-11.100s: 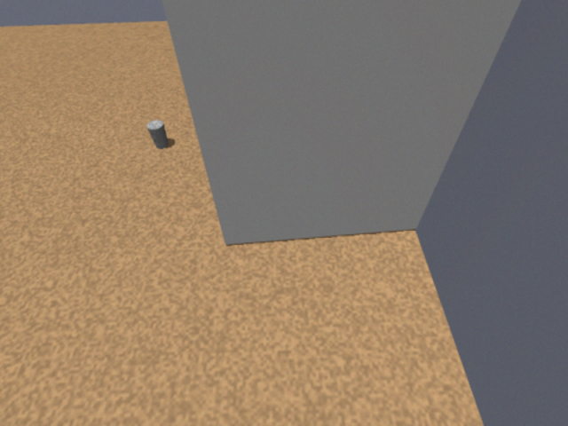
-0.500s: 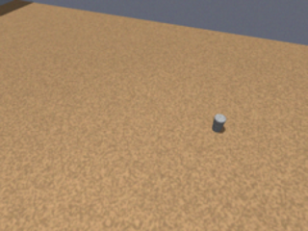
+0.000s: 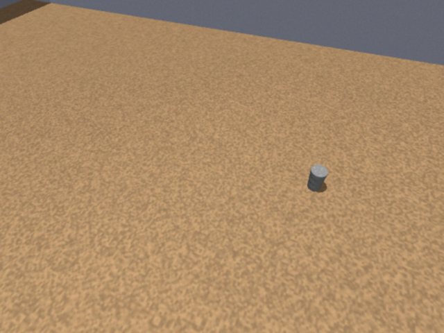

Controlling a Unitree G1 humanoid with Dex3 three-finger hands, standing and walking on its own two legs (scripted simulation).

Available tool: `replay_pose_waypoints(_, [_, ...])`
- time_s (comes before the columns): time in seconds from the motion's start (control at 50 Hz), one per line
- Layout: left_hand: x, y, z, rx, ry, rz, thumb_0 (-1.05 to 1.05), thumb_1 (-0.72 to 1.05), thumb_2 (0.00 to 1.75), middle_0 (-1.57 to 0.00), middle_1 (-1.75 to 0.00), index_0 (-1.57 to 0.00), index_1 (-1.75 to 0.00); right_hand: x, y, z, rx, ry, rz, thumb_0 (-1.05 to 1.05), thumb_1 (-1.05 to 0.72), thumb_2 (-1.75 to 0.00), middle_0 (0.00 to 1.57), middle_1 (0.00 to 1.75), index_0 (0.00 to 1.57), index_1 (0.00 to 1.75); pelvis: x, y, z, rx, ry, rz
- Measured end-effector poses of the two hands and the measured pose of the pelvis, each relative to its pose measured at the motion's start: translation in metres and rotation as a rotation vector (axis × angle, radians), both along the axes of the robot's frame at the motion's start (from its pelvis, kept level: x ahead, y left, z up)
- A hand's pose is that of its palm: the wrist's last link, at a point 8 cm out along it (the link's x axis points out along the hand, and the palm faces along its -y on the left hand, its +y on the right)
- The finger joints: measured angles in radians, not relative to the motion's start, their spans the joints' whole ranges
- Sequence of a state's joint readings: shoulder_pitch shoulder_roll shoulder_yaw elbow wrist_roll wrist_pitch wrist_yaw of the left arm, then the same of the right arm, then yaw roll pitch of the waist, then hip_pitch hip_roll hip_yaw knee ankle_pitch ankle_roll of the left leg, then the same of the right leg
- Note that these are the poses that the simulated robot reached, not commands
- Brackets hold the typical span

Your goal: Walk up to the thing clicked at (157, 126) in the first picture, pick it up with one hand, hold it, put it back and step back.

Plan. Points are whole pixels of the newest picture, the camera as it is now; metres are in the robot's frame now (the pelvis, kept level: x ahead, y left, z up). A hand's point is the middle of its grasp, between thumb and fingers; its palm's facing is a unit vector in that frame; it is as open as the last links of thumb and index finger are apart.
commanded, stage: stand
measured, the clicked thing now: (316, 178) +0.97 -0.51 -0.71
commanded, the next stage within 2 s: walk up in 0.74 s
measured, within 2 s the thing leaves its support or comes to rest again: neither
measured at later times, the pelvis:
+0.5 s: pelvis +0.00 +0.00 +0.00, yaw +0 degrees
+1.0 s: pelvis +0.05 -0.02 -0.02, yaw -3 degrees
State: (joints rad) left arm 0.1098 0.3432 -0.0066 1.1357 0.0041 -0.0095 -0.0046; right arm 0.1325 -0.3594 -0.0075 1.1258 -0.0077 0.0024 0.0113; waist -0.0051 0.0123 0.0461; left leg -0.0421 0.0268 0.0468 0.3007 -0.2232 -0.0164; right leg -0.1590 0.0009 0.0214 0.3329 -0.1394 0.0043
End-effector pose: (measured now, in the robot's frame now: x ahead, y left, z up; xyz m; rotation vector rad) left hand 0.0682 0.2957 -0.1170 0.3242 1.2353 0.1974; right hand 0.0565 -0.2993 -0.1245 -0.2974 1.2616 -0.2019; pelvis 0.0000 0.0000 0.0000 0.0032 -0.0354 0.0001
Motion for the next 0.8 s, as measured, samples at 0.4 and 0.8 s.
replay_pose_waypoints(0.4, [0.0075,0.0021,0.0010,0.001,-0.016,-0.003,0.01,0.91,0.90,-0.20,-0.30,-0.21,-0.30,0.0062,0.0031,0.0008,-0.002,-0.008,0.009,0.01,-0.90,-0.90,0.20,0.30,0.20,0.30,0.0032,0.0023,0.0001,0.000,0.002,0.005])
replay_pose_waypoints(0.8, [0.0026,0.0074,0.0008,-0.016,-0.020,0.002,0.01,0.91,0.90,-0.21,-0.30,-0.21,-0.30,0.0084,0.0008,0.0037,0.006,-0.031,0.009,0.01,-0.90,-0.90,0.20,0.30,0.20,0.30,0.0080,0.0035,-0.0011,-0.002,0.007,0.001])
